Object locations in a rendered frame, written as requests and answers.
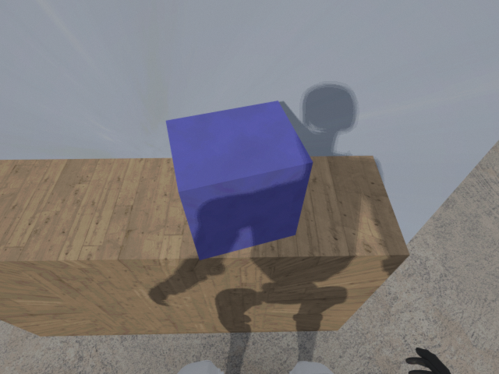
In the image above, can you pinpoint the carton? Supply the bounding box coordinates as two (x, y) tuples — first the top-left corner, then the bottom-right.
(166, 101), (313, 260)

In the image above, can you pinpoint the right robot hand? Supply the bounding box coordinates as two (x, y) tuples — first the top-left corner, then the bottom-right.
(405, 348), (451, 374)

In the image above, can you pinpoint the pedestal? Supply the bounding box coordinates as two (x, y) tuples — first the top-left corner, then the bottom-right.
(0, 156), (409, 337)

